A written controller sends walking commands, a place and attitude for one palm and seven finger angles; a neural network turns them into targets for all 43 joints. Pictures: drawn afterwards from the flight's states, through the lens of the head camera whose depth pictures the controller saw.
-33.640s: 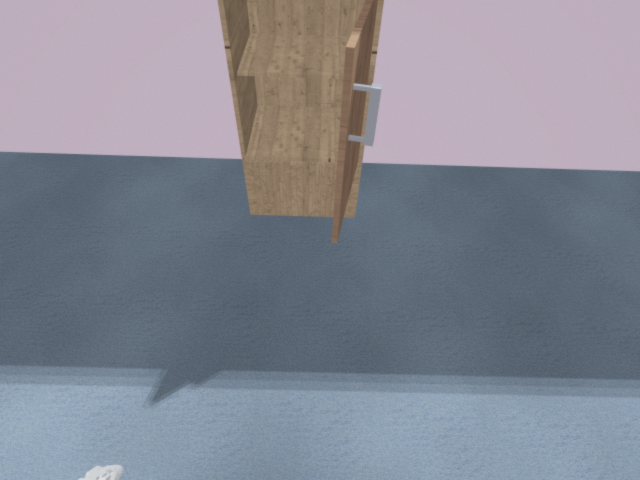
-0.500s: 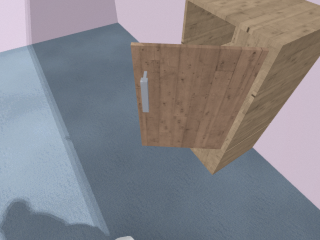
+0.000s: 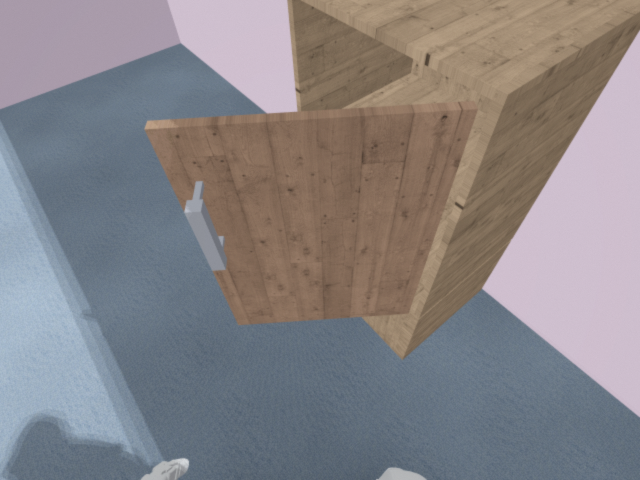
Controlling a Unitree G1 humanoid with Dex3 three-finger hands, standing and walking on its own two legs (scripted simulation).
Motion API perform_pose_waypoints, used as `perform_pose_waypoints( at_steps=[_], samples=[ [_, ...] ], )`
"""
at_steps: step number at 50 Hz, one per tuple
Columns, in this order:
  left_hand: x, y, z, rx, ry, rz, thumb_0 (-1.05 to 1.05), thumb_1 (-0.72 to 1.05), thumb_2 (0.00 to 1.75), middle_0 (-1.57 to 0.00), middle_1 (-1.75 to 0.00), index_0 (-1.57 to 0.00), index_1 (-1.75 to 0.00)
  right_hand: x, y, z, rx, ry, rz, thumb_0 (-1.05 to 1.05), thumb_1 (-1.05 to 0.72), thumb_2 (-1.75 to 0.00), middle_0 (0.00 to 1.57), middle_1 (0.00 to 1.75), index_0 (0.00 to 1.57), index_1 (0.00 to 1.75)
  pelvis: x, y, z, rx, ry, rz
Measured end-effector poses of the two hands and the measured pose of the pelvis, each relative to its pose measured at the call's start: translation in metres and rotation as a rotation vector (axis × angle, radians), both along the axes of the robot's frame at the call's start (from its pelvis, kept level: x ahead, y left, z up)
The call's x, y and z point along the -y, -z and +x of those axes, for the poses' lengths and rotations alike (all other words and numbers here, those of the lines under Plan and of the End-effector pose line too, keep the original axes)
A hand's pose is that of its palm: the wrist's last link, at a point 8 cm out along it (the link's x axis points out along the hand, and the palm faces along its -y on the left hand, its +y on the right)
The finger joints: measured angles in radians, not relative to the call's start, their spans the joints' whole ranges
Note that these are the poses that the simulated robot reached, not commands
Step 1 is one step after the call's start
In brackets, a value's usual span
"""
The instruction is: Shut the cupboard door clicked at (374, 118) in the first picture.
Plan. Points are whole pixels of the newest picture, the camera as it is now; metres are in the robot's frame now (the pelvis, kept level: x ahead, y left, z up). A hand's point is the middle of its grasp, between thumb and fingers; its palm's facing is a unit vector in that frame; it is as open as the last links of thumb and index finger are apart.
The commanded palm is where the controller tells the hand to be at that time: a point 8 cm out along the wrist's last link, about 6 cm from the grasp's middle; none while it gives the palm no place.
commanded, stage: come to a stop and stand still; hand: left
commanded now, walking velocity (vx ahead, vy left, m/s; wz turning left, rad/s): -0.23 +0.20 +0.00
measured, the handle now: (209, 227) +0.47 +0.19 +0.00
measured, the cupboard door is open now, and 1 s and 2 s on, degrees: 55 55 55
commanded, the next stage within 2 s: look again from close up in 0.72 s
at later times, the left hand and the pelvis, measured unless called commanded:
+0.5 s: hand out of the picture +0.01 +0.20 -0.17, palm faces +0.10 -0.97 -0.21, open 7.4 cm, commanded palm none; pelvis -0.01 +0.00 +0.01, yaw +1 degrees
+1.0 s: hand out of the picture +0.02 +0.19 -0.15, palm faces +0.03 -0.97 -0.23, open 7.4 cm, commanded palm none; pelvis -0.02 +0.00 +0.01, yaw +1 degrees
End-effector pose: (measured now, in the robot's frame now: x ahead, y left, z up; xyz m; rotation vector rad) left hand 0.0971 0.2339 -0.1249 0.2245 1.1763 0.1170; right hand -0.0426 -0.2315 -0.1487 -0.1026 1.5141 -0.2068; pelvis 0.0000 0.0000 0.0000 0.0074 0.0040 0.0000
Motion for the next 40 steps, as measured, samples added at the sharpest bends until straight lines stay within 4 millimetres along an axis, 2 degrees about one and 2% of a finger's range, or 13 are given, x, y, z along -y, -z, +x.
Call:
perform_pose_waypoints(
  at_steps=[3,7,11,15,18,23,31,35,40],
  samples=[
    [0.014,-0.005,0.005,-0.002,-0.007,0.0,0.0,0.9,0.9,-0.2,-0.3,-0.2,-0.3,0.011,-0.002,0.025,0.028,-0.013,-0.008,0.0,-0.91,-0.9,0.2,0.3,0.2,0.29,0.005,-0.006,0.003,0.003,-0.009,0.012],
    [0.022,-0.009,0.001,0.0,-0.039,-0.013,0.0,0.9,0.9,-0.2,-0.3,-0.2,-0.3,0.019,-0.011,0.063,0.108,-0.058,-0.021,0.0,-0.91,-0.9,0.2,0.29,0.2,0.29,0.008,-0.012,0.002,0.0,-0.02,0.019],
    [0.018,-0.006,-0.011,0.0,-0.068,-0.023,0.0,0.9,0.9,-0.2,-0.3,-0.2,-0.3,0.019,-0.021,0.098,0.204,-0.101,-0.035,0.0,-0.91,-0.9,0.2,0.29,0.2,0.29,0.007,-0.014,-0.001,-0.004,-0.028,0.011],
    [0.005,0.004,-0.03,-0.014,-0.098,-0.036,0.0,0.9,0.9,-0.2,-0.3,-0.2,-0.3,0.009,-0.029,0.116,0.283,-0.136,-0.053,0.0,-0.91,-0.9,0.2,0.29,0.2,0.29,0.001,-0.009,-0.006,-0.002,-0.03,-0.005],
    [-0.006,0.014,-0.047,-0.043,-0.131,-0.048,0.0,0.9,0.9,-0.2,-0.3,-0.2,-0.3,-0.001,-0.03,0.115,0.298,-0.164,-0.063,0.0,-0.91,-0.9,0.2,0.29,0.2,0.29,-0.005,-0.006,-0.008,0.006,-0.034,-0.016],
    [-0.014,0.012,-0.084,-0.128,-0.162,-0.043,0.0,0.9,0.9,-0.2,-0.3,-0.2,-0.3,-0.015,-0.032,0.108,0.267,-0.19,-0.039,0.0,-0.91,-0.9,0.2,0.29,0.2,0.29,-0.006,-0.012,-0.008,0.011,-0.03,-0.001],
    [-0.007,0.0,-0.138,-0.256,-0.143,0.014,0.0,0.9,0.9,-0.2,-0.3,-0.2,-0.3,-0.012,-0.019,0.106,0.296,-0.155,0.002,0.0,-0.92,-0.9,0.21,0.3,0.2,0.29,-0.006,-0.011,-0.011,0.009,-0.016,-0.007],
    [-0.004,-0.003,-0.146,-0.253,-0.142,0.024,0.0,0.9,0.9,-0.2,-0.3,-0.2,-0.3,-0.009,-0.016,0.097,0.302,-0.139,0.01,0.0,-0.91,-0.9,0.2,0.3,0.2,0.29,-0.005,-0.01,-0.011,0.023,-0.021,0.001],
    [-0.002,-0.003,-0.134,-0.199,-0.124,0.016,0.0,0.9,0.9,-0.2,-0.3,-0.2,-0.3,-0.006,-0.015,0.077,0.266,-0.133,0.017,0.0,-0.91,-0.9,0.2,0.29,0.2,0.29,-0.001,-0.011,-0.014,0.032,-0.022,0.007]
  ],
)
